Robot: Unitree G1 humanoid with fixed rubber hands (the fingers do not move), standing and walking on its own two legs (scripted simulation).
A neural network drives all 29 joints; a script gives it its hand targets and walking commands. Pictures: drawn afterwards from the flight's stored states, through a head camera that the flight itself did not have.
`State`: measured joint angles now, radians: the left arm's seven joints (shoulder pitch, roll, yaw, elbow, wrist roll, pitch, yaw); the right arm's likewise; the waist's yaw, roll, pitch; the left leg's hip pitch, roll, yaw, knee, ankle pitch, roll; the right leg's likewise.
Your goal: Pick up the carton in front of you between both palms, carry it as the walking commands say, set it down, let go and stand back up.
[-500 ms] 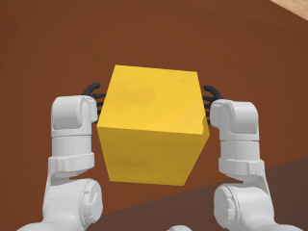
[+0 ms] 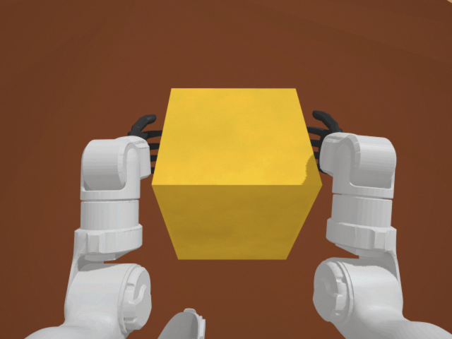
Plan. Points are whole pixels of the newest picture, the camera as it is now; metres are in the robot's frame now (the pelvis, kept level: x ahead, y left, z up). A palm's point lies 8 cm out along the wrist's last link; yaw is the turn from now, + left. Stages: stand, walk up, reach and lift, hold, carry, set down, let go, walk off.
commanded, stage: carry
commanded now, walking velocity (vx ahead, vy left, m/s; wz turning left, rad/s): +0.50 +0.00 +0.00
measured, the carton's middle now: (232, 179) +0.38 +0.03 +0.08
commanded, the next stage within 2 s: none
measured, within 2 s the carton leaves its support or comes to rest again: neither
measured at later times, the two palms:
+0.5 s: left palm (189, 45) +0.70 +0.16 +0.17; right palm (320, 53) +0.68 -0.14 +0.18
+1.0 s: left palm (206, 32) +0.93 +0.15 +0.11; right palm (303, 37) +0.94 -0.14 +0.10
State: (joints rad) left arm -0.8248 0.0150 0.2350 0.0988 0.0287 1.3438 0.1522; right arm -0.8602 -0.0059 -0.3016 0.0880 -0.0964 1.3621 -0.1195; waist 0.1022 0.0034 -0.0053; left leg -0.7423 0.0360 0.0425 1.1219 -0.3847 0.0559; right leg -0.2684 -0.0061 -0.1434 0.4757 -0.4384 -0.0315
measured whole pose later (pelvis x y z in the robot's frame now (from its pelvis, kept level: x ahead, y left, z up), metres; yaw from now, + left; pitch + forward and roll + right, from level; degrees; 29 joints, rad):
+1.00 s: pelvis +0.65 +0.00 +0.03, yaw +1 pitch +5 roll +2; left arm -0.22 -0.15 0.16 -0.25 0.10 1.15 0.08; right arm -0.23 0.15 -0.14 -0.25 -0.12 1.14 -0.10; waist 0.01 0.00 -0.06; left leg -0.61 0.06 0.12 0.62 -0.11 -0.01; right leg -0.05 -0.02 -0.15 0.24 -0.27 -0.04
